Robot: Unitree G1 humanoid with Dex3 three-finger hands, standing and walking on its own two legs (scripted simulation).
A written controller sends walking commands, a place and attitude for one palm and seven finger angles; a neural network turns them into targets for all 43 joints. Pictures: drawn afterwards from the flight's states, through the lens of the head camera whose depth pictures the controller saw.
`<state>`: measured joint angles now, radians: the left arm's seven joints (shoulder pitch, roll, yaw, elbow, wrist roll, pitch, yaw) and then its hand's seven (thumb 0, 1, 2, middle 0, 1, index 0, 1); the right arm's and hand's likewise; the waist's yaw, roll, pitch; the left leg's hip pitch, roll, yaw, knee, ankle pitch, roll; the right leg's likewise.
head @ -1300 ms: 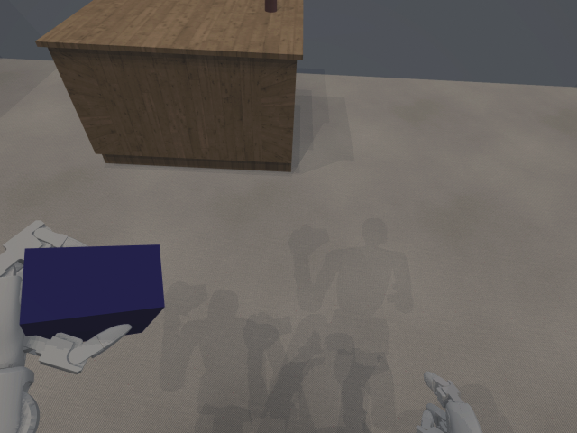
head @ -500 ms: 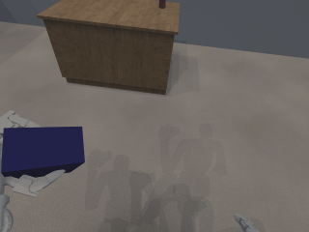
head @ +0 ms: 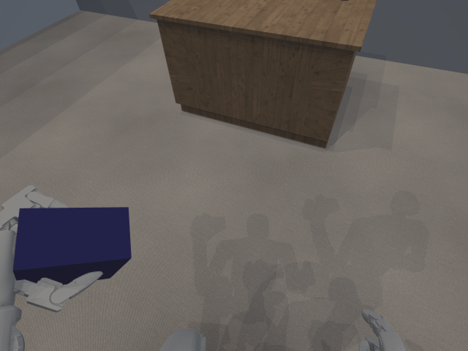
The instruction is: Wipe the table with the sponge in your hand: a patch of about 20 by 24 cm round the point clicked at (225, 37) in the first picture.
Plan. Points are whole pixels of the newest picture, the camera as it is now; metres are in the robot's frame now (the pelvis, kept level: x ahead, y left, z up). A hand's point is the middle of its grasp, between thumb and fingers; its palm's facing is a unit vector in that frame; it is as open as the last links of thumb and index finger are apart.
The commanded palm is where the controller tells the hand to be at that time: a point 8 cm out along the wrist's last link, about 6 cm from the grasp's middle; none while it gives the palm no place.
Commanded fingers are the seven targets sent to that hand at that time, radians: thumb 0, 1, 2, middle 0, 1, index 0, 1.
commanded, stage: walk to a spot facing it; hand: left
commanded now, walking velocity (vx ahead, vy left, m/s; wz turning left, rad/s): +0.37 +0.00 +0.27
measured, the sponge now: (88, 248) +0.22 +0.20 +0.14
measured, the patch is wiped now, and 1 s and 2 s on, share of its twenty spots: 0.00 0.00 0.00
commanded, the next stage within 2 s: none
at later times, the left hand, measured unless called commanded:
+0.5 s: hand (107, 155) +0.34 +0.21 +0.19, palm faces +0.49 -0.73 -0.48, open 10.1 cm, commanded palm +0.30 +0.25 +0.18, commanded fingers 0.00 0.10 1.30 -1.20 -1.60 -1.20 -1.60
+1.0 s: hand (115, 106) +0.48 +0.24 +0.17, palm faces +0.61 -0.70 -0.37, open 10.1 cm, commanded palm +0.40 +0.26 +0.18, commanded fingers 0.00 0.10 1.30 -1.20 -1.60 -1.20 -1.60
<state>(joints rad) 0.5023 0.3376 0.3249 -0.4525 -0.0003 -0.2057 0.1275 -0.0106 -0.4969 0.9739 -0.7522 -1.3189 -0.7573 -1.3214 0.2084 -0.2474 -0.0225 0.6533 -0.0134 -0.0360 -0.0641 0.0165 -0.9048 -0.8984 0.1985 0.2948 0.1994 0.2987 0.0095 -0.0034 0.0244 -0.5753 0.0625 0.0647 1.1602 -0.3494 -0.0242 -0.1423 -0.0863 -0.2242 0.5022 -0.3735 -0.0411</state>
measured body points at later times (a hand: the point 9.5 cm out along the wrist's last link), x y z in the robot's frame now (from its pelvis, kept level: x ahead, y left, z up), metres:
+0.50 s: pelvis +0.16 -0.05 -0.01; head +0.18 -0.06 +0.43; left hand +0.31 +0.24 +0.21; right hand +0.33 -0.22 -0.12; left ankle +0.13 +0.12 -0.74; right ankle +0.23 -0.17 -0.73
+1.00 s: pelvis +0.31 -0.04 -0.02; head +0.32 -0.02 +0.43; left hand +0.44 +0.28 +0.19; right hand +0.54 -0.24 -0.08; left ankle +0.33 +0.07 -0.74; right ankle +0.26 -0.17 -0.67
